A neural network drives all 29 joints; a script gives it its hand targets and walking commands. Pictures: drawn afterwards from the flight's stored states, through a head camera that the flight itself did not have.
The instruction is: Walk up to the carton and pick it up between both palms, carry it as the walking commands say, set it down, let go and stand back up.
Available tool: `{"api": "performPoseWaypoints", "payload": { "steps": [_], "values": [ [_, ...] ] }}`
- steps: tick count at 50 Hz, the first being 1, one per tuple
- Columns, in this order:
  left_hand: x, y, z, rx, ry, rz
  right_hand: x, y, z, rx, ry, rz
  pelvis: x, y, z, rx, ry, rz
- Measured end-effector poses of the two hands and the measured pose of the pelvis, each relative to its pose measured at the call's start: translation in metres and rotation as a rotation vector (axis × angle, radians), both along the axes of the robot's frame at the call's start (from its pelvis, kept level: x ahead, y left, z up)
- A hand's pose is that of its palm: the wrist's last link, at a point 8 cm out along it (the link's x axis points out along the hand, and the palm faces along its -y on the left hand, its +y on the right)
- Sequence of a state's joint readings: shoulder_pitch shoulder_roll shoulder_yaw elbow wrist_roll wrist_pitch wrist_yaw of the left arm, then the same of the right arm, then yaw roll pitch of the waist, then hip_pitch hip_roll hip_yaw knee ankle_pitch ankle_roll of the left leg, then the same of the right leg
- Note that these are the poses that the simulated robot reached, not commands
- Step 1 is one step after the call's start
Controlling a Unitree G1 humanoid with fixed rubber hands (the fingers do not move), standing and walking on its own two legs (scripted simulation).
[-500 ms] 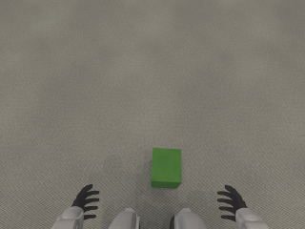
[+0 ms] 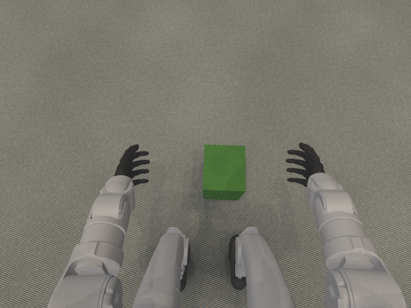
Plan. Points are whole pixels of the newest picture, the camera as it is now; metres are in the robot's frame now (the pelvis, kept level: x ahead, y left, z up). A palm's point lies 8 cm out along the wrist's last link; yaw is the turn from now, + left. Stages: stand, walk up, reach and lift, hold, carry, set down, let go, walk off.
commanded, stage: reach and lift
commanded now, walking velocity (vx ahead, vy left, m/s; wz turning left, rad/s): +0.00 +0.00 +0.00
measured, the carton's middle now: (222, 174) +0.46 -0.04 -0.57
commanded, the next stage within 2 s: none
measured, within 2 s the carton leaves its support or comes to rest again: neither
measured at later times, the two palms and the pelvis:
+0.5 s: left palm (151, 124) +0.48 +0.16 -0.13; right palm (298, 124) +0.49 -0.20 -0.13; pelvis +0.02 +0.00 -0.03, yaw +0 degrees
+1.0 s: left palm (162, 137) +0.49 +0.15 -0.24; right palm (284, 139) +0.49 -0.19 -0.24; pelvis +0.01 +0.00 -0.11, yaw +1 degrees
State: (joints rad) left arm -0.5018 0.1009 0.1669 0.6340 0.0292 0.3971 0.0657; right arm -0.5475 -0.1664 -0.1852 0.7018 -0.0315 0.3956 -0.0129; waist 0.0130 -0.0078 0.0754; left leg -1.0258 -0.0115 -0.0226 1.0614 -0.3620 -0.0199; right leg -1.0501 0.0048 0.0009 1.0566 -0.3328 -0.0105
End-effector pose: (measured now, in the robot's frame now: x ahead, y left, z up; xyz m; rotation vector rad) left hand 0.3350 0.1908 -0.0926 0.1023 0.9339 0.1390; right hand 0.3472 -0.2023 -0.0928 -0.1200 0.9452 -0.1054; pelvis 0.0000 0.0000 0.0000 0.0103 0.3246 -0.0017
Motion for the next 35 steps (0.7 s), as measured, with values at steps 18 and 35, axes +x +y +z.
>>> {"api": "performPoseWaypoints", "payload": {
  "steps": [18, 35],
  "values": [
    [0.11, -0.025, -0.031, -0.001, -0.224, 0.016, 0.104, 0.004, -0.032, 0.037, -0.235, -0.038, 0.014, 0.0, -0.021, 0.008, 0.295, -0.006],
    [0.154, -0.038, -0.057, -0.013, -0.303, 0.004, 0.145, 0.006, -0.058, 0.043, -0.315, -0.028, 0.022, -0.002, -0.032, 0.004, 0.473, 0.003]
  ]
}}
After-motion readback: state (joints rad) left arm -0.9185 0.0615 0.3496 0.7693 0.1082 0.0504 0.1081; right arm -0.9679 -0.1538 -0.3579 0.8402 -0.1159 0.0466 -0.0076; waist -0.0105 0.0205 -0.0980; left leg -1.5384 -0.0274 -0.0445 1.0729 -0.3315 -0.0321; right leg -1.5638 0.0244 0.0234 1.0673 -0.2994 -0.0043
